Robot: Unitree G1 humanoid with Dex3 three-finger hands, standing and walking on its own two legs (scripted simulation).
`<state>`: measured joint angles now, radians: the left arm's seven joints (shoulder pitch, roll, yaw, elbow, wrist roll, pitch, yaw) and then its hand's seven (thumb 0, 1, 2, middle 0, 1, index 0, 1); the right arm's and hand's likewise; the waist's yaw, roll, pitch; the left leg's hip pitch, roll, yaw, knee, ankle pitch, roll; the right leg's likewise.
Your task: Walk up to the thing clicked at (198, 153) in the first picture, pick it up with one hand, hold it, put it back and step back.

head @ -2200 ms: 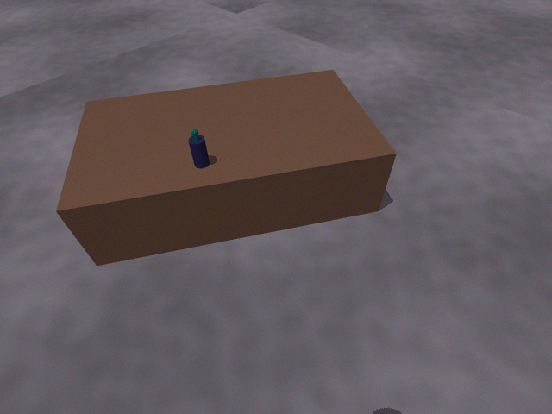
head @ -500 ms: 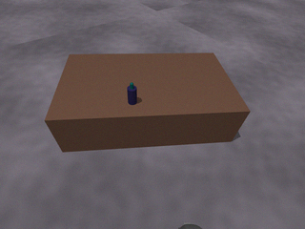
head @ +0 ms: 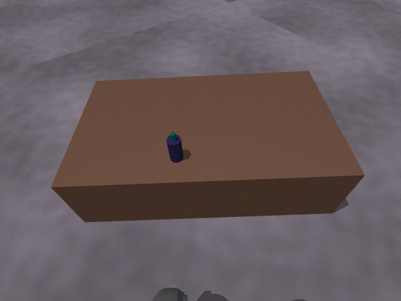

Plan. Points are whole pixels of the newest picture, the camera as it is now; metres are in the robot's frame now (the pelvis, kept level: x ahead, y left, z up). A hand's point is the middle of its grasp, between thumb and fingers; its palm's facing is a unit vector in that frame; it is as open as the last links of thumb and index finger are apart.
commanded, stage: walk up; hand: left
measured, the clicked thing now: (174, 145) +0.77 +0.17 -0.33
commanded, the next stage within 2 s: none
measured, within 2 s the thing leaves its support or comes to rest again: neither
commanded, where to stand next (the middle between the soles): +0.33 -0.05 m, yaw +2 degrees
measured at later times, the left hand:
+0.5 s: hand (114, 270) +0.23 +0.24 -0.14, palm faces -0.04 -0.94 -0.33, open 7.4 cm
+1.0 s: hand (142, 242) +0.29 +0.19 -0.15, palm faces +0.04 -0.91 -0.42, open 7.4 cm
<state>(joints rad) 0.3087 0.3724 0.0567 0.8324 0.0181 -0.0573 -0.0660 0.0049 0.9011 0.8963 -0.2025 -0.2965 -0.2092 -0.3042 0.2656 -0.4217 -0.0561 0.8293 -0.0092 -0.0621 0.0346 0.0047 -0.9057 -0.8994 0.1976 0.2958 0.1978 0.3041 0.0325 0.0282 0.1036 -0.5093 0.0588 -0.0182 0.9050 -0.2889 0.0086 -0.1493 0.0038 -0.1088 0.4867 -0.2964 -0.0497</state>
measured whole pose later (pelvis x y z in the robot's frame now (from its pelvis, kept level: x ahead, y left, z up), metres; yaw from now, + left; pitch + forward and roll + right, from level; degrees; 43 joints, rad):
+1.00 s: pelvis +0.24 -0.09 -0.02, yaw +5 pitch -2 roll +0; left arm 0.24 0.39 0.02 0.85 0.01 -0.05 0.00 0.01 0.90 0.90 -0.20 -0.30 -0.21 -0.30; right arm 0.21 -0.40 -0.05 0.88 -0.02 0.02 0.02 0.00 -0.91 -0.90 0.20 0.30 0.20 0.30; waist 0.02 0.03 0.13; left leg -0.37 0.02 0.00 0.72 -0.31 0.03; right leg -0.33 -0.06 -0.10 0.69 -0.32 -0.02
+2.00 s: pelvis +0.26 -0.06 +0.01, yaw +3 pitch -3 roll +0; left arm 0.12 0.37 -0.02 1.10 0.02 -0.05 0.01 0.01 0.90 0.90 -0.20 -0.30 -0.21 -0.30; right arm 0.05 -0.37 -0.04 1.07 -0.01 0.01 0.03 0.01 -0.90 -0.90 0.20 0.30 0.20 0.30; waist 0.00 0.01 0.06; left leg -0.17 0.00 0.07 0.41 -0.20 0.03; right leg -0.14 -0.03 0.01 0.41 -0.23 0.03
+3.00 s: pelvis +0.27 -0.06 +0.01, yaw +2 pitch -3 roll +0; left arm 0.10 0.35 -0.01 1.12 0.01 -0.01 0.00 0.01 0.90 0.90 -0.20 -0.30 -0.21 -0.30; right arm 0.06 -0.34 -0.01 1.13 -0.01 -0.01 0.01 0.00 -0.90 -0.90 0.20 0.30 0.20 0.30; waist -0.01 -0.01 0.06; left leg -0.11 0.00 0.08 0.32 -0.16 0.02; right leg -0.08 -0.02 0.02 0.32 -0.19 0.03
